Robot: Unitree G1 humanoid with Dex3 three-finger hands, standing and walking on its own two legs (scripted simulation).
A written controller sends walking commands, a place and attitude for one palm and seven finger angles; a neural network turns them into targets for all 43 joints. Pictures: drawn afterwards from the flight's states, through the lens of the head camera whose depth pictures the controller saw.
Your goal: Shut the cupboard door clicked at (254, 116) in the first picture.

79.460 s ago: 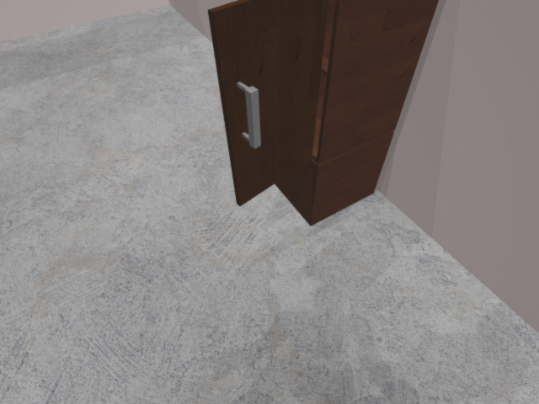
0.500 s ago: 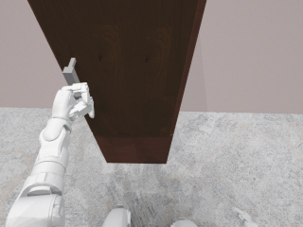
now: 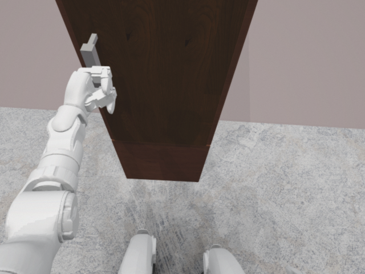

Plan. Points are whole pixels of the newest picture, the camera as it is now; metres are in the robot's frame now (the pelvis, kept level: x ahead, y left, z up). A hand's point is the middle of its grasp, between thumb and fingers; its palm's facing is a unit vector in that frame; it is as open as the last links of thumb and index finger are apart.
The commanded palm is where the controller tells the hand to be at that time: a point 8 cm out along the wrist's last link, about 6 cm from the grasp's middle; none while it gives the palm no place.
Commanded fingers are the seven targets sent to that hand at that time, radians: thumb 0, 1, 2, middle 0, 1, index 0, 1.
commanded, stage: pull the fist back off the door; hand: left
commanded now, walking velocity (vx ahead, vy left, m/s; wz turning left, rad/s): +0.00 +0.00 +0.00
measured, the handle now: (100, 72) +0.54 +0.20 +0.10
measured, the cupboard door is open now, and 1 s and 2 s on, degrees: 0 0 0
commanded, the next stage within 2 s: draw the hand back to the body in 0.82 s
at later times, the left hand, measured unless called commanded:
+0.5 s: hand (124, 101) +0.45 +0.13 +0.10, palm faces +0.00 -1.00 -0.02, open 3.1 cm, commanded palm +0.42 +0.19 +0.10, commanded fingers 0.00 0.90 0.90 -1.30 -1.50 -1.30 -1.50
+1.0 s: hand (117, 121) +0.40 +0.14 +0.10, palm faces -0.03 -1.00 -0.01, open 3.1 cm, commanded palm +0.37 +0.20 +0.11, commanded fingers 0.00 0.90 0.90 -1.30 -1.50 -1.30 -1.50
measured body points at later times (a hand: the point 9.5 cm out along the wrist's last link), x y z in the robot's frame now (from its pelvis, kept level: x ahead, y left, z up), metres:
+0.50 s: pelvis -0.02 +0.00 +0.01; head +0.05 -0.01 +0.45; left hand +0.45 +0.19 +0.10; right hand +0.00 -0.27 -0.11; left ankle +0.11 +0.12 -0.64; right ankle +0.02 -0.14 -0.64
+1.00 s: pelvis +0.06 +0.00 +0.03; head +0.11 -0.01 +0.48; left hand +0.39 +0.19 +0.10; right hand +0.23 -0.25 -0.05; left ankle +0.11 +0.12 -0.64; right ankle +0.02 -0.14 -0.64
